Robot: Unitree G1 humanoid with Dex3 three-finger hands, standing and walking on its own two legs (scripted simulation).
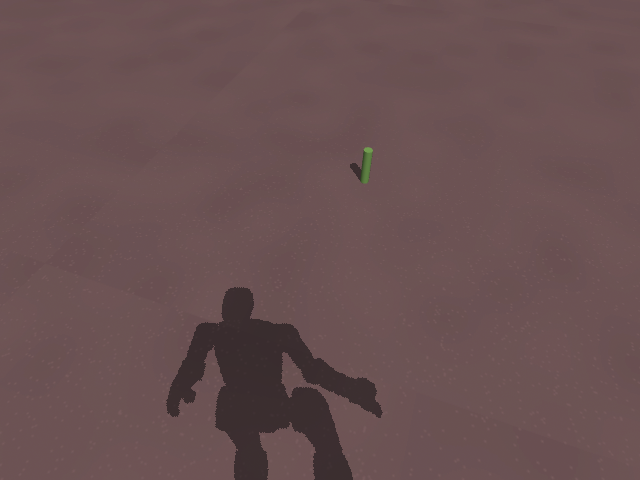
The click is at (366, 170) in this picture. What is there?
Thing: slim round
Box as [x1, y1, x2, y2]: [360, 147, 372, 183]
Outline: 369,147 364,148 360,181 364,183 368,181 372,149
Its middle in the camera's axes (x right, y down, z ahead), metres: +0.23 -0.37 +1.82
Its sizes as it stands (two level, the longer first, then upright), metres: 0.041 0.041 0.183
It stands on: the floor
